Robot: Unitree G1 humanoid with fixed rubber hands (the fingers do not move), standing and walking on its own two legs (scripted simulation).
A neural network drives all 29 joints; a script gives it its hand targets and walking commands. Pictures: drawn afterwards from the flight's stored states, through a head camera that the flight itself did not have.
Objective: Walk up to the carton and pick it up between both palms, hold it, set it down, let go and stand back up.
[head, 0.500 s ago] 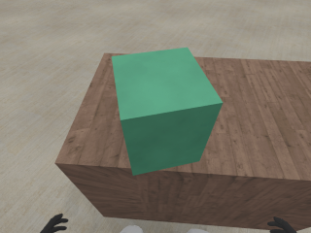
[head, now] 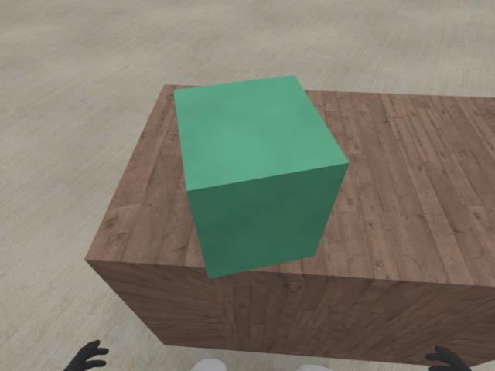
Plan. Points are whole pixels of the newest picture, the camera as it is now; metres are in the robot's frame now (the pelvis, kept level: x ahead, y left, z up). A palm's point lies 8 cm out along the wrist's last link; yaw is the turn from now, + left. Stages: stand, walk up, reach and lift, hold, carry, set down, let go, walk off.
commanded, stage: walk up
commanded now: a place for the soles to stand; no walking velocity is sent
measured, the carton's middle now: (250, 180) +0.40 +0.02 +0.08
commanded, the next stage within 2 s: none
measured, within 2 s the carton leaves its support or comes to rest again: neither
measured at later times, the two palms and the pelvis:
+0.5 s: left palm out of the picture +0.11 +0.31 -0.09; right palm out of the picture +0.11 -0.31 -0.08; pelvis +0.00 +0.00 +0.00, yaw +0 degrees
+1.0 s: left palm out of the picture +0.11 +0.31 -0.09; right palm out of the picture +0.11 -0.31 -0.08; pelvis +0.00 +0.00 +0.00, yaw +1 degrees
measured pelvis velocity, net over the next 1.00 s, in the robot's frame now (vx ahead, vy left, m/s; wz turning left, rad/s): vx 0.00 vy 0.00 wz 0.01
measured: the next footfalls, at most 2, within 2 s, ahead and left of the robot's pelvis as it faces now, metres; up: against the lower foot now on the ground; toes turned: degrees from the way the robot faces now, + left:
none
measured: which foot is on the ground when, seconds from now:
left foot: down 0.00-1.00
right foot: down 0.00-1.00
